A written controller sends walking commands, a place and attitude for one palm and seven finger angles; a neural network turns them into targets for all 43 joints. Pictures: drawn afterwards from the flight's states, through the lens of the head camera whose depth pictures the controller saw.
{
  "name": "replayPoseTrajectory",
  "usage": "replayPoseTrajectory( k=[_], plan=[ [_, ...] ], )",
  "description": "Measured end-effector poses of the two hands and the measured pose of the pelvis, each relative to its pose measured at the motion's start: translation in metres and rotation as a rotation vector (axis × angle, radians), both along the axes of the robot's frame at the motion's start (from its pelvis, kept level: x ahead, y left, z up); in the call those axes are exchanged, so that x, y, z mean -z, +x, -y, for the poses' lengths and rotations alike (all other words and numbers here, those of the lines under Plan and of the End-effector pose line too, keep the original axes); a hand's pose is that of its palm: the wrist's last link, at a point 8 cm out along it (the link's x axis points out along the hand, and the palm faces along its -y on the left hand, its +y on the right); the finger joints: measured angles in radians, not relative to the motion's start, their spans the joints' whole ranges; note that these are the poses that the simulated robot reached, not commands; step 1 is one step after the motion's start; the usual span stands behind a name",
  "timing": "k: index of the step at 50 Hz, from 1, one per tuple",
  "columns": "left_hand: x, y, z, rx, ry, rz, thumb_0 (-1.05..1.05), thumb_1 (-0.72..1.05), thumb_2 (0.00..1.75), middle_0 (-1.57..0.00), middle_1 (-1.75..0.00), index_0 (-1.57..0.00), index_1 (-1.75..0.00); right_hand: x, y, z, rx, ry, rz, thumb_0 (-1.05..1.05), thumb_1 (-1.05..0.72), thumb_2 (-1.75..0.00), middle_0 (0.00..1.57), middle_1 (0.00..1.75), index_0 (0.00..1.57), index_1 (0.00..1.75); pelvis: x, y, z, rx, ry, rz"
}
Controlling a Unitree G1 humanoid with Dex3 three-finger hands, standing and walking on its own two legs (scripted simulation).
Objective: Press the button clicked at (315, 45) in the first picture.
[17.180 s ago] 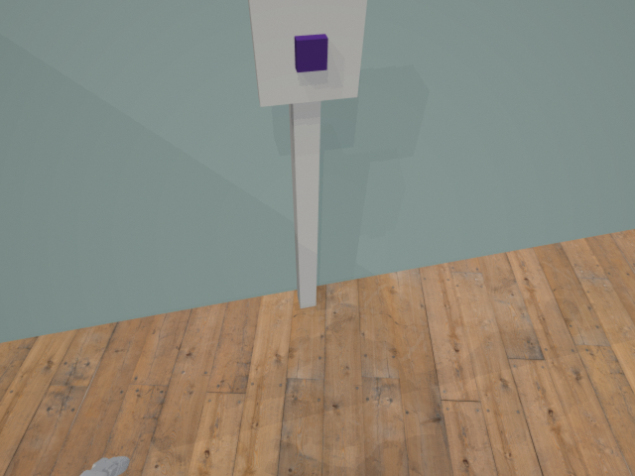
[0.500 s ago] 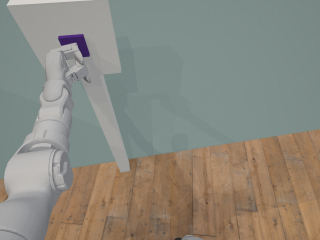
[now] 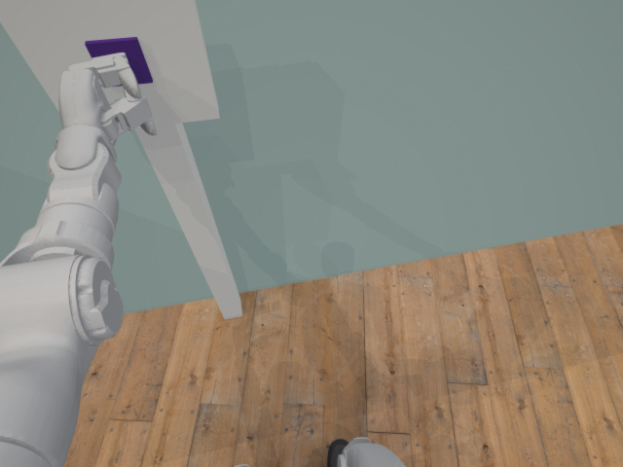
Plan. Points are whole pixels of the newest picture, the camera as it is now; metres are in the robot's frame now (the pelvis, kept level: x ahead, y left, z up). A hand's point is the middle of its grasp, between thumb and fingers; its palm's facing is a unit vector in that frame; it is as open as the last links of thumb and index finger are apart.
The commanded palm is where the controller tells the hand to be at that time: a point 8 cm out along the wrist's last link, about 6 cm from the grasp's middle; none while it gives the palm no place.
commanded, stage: pull the fist back off the button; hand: left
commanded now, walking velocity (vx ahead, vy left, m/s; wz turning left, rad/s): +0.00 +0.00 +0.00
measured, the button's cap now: (121, 58) +0.58 +0.18 +0.19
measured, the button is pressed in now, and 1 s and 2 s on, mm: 13 0 0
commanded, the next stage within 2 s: draw the hand back to the body in 1.04 s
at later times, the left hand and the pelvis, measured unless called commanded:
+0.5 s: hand (151, 115) +0.51 +0.15 +0.16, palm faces +0.11 -0.99 -0.01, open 3.0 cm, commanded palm +0.47 +0.19 +0.16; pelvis +0.01 +0.00 +0.00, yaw -1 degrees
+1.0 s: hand (142, 157) +0.44 +0.15 +0.16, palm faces +0.11 -0.99 +0.01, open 3.1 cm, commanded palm +0.41 +0.20 +0.16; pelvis +0.05 -0.01 +0.01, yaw +0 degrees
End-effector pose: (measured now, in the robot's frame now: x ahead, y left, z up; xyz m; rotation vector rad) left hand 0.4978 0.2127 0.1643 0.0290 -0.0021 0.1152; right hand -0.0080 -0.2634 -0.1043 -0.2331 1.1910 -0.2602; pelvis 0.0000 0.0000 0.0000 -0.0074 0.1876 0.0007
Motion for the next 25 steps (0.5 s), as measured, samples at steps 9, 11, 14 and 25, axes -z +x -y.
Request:
replayPoseTrajectory(
  k=[9,11,14,25],
  plan=[
    [0.001,-0.001,0.001,-0.004,-0.005,0.003,0.01,0.81,1.00,-1.30,-1.50,-1.33,-1.50,0.000,-0.002,-0.001,-0.009,0.003,-0.004,0.01,-0.91,-0.90,0.20,0.30,0.20,0.30,0.001,-0.001,0.000,-0.002,0.001,-0.005],
    [0.001,-0.001,0.001,-0.005,-0.004,0.004,0.01,0.82,1.00,-1.30,-1.50,-1.33,-1.50,0.000,-0.001,-0.002,-0.012,0.006,-0.001,0.01,-0.91,-0.90,0.20,0.30,0.20,0.30,0.001,-0.001,0.000,-0.002,0.001,-0.005],
    [0.002,-0.002,0.003,-0.004,0.000,0.006,0.00,0.83,1.00,-1.30,-1.50,-1.32,-1.50,0.001,0.003,-0.003,-0.019,0.012,0.005,0.01,-0.91,-0.90,0.20,0.30,0.20,0.30,0.001,0.001,-0.001,-0.002,0.001,-0.004],
    [0.006,-0.015,0.011,0.004,-0.010,0.037,-0.02,0.91,1.00,-1.30,-1.50,-1.30,-1.50,0.002,0.041,-0.008,-0.039,0.045,0.082,0.01,-0.91,-0.90,0.20,0.30,0.20,0.30,-0.003,0.015,-0.001,0.011,0.005,0.026]
  ],
)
